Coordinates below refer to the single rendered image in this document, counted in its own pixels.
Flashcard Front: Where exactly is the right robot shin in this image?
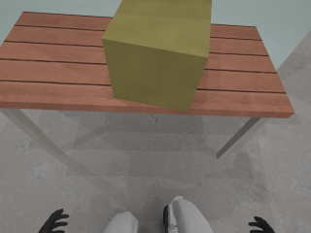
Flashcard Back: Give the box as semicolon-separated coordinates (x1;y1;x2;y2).
168;196;184;233

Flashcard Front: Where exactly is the right robot hand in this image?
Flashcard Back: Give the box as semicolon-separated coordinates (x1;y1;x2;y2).
248;216;275;233

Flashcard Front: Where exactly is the table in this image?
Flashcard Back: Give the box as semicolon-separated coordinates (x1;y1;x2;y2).
0;12;294;160

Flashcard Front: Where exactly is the carton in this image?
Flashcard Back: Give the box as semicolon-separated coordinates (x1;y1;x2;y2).
101;0;212;112

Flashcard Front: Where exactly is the left robot hand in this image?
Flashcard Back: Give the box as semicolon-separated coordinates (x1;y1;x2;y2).
38;209;69;233

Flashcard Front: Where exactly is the robot left thigh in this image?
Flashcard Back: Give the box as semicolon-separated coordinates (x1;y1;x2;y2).
102;213;138;233

